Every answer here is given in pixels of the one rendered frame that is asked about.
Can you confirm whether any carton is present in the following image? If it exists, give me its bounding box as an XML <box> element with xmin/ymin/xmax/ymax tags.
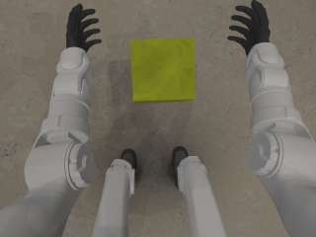
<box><xmin>130</xmin><ymin>38</ymin><xmax>196</xmax><ymax>103</ymax></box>

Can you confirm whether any left robot forearm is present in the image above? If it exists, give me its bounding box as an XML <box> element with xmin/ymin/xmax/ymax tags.
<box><xmin>24</xmin><ymin>46</ymin><xmax>95</xmax><ymax>181</ymax></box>

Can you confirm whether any right robot shin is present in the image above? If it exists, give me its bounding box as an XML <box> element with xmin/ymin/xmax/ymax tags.
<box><xmin>178</xmin><ymin>156</ymin><xmax>207</xmax><ymax>173</ymax></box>

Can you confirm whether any robot right upper arm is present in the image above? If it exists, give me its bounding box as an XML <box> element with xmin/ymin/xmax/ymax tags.
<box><xmin>245</xmin><ymin>130</ymin><xmax>316</xmax><ymax>237</ymax></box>

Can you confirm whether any right robot forearm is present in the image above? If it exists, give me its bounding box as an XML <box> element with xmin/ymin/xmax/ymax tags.
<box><xmin>244</xmin><ymin>42</ymin><xmax>315</xmax><ymax>141</ymax></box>

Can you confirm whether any left robot shin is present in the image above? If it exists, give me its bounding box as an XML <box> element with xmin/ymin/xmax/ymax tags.
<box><xmin>105</xmin><ymin>159</ymin><xmax>131</xmax><ymax>178</ymax></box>

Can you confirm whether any robot shin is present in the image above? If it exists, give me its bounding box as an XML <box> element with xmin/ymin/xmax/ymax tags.
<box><xmin>105</xmin><ymin>159</ymin><xmax>131</xmax><ymax>178</ymax></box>
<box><xmin>178</xmin><ymin>156</ymin><xmax>207</xmax><ymax>173</ymax></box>

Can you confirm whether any robot left hand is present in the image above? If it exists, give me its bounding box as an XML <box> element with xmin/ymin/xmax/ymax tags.
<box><xmin>66</xmin><ymin>3</ymin><xmax>102</xmax><ymax>52</ymax></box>

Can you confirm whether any robot left upper arm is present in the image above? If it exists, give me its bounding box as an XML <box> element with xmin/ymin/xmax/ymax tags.
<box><xmin>0</xmin><ymin>141</ymin><xmax>97</xmax><ymax>237</ymax></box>

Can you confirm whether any robot right hand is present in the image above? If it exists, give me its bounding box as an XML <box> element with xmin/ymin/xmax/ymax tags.
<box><xmin>227</xmin><ymin>0</ymin><xmax>271</xmax><ymax>56</ymax></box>

